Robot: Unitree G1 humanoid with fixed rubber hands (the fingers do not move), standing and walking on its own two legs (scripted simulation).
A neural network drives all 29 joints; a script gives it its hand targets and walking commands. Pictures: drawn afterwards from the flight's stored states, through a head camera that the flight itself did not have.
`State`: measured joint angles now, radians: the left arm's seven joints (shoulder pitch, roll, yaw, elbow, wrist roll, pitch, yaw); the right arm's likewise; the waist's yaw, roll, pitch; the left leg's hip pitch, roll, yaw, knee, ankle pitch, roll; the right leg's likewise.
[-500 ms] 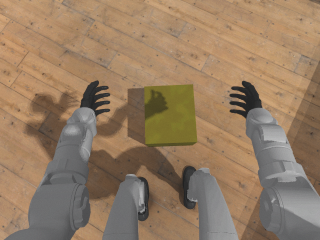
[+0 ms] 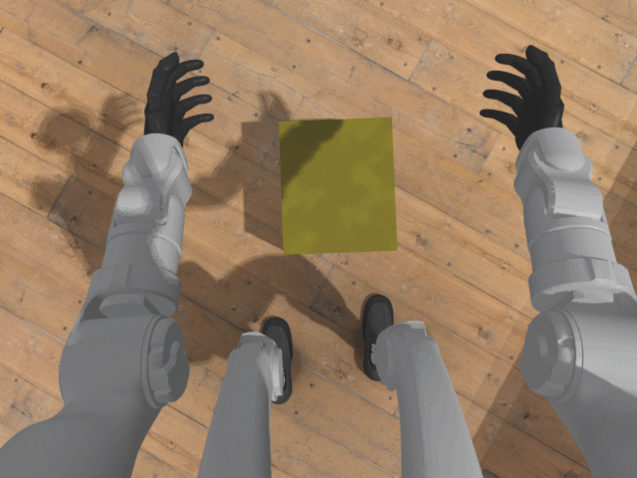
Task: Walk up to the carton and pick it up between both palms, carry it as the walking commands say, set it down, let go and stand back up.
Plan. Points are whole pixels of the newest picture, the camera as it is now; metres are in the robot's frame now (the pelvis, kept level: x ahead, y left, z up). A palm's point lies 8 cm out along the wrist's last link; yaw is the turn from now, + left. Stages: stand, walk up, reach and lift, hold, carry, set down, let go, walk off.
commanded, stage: reach and lift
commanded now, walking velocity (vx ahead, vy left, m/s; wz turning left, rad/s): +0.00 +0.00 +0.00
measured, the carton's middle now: (336, 192) +0.49 -0.03 -0.56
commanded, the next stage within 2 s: none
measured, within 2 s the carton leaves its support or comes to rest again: neither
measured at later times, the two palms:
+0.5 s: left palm (208, 163) +0.49 +0.17 -0.26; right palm (483, 160) +0.48 -0.24 -0.26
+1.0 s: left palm (234, 180) +0.49 +0.16 -0.39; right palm (448, 179) +0.47 -0.23 -0.39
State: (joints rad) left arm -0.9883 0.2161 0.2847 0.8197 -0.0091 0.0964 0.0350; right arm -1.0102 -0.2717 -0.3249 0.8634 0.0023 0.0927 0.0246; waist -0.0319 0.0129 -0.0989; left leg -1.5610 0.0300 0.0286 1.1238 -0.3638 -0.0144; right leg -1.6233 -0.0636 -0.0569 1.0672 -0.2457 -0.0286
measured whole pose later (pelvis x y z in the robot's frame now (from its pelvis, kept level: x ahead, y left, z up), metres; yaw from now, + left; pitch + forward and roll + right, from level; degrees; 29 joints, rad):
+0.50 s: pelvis -0.03 +0.00 -0.13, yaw +1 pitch +48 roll +2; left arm -1.11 0.26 0.21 0.84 -0.10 0.13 0.10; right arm -1.13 -0.36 -0.25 0.91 0.11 0.11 -0.02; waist -0.03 0.02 -0.02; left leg -1.98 0.03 0.03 1.68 -0.54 -0.01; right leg -2.06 -0.08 -0.02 1.61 -0.40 -0.03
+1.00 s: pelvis -0.04 +0.00 -0.23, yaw +1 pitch +42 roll +2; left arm -1.31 0.31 0.12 1.03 -0.19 0.07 0.13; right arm -1.33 -0.41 -0.14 1.12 0.21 0.04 -0.09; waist -0.03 0.02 0.20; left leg -2.18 0.02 0.01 2.06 -0.61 -0.01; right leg -2.27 -0.09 -0.01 1.98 -0.44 -0.05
